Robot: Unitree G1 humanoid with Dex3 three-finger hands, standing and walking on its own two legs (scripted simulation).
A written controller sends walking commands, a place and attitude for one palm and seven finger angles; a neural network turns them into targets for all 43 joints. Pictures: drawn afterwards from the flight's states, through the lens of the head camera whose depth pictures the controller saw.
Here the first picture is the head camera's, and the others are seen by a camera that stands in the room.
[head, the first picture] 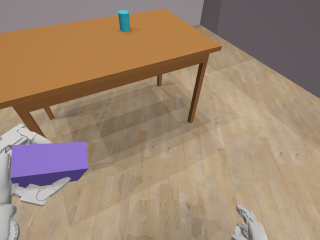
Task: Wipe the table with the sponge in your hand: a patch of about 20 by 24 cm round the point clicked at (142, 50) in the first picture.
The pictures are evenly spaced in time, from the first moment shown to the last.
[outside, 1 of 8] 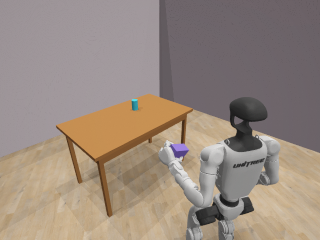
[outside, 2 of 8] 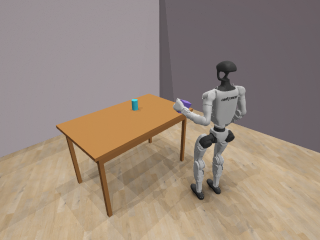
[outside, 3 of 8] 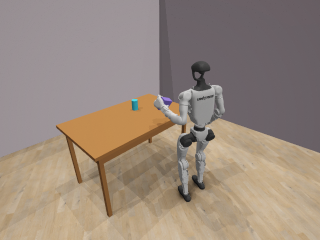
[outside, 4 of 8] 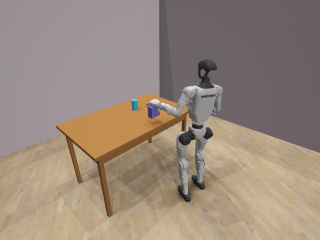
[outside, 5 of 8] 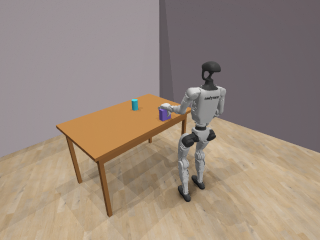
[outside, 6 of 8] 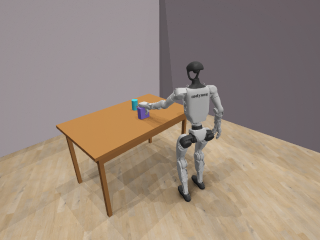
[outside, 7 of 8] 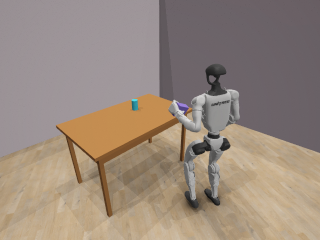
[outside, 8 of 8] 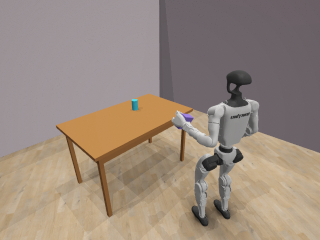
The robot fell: no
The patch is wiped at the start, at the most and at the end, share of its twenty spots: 0.00 1.00 1.00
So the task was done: yes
